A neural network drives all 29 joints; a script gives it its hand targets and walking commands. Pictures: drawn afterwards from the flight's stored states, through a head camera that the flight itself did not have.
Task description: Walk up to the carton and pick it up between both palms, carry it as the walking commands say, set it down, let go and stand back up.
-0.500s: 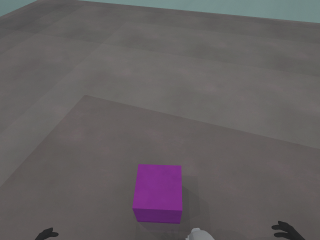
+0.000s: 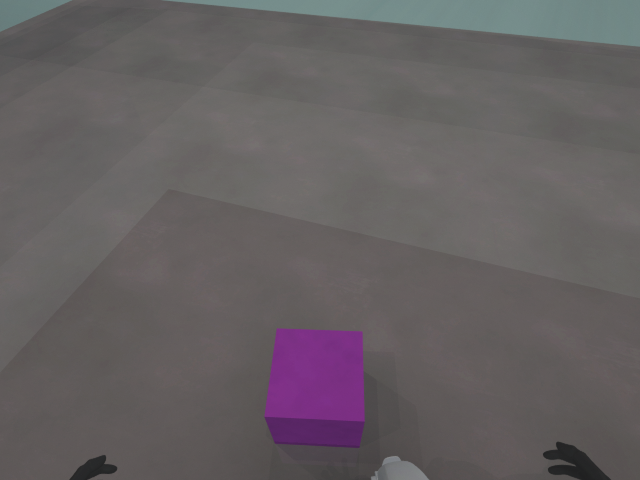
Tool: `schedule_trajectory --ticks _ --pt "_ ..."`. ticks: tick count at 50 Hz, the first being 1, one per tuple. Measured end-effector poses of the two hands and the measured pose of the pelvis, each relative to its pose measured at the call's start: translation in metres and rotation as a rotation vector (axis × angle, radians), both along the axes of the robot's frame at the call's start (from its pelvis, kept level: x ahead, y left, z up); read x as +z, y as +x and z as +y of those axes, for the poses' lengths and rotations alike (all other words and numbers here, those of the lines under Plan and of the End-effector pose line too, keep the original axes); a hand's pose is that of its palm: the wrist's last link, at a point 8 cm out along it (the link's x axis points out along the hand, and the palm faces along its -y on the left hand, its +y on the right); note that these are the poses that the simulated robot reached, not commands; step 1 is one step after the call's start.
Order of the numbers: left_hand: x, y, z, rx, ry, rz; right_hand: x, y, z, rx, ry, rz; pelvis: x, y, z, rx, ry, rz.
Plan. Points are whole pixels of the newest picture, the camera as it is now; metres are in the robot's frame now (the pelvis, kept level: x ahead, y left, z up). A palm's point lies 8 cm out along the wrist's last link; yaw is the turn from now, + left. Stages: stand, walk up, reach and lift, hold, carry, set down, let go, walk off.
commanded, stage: walk up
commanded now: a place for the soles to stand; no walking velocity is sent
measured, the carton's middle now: (318, 388) +0.48 +0.03 -0.60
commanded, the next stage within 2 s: none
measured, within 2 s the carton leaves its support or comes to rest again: neither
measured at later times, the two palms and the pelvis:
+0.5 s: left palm out of the picture +0.12 +0.32 -0.07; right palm out of the picture +0.13 -0.31 -0.07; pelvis +0.00 +0.00 +0.00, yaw +0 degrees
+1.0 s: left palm out of the picture +0.12 +0.32 -0.06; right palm out of the picture +0.12 -0.32 -0.07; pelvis +0.00 +0.00 +0.00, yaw +0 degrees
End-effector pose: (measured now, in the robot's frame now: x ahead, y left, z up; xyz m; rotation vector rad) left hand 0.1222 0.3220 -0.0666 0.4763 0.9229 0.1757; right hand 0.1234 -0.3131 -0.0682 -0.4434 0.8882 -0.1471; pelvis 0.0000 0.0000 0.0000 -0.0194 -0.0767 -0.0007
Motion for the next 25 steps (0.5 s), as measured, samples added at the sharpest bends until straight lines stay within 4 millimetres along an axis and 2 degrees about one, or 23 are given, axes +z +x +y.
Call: schedule_trajectory --ticks 25 --pt "-0.0006 0.0027 0.0005 0.000 -0.001 0.003 0.0003 0.0029 0.0007 0.001 0.000 -0.001 0.0001 0.0028 0.0006 0.000 -0.001 0.003"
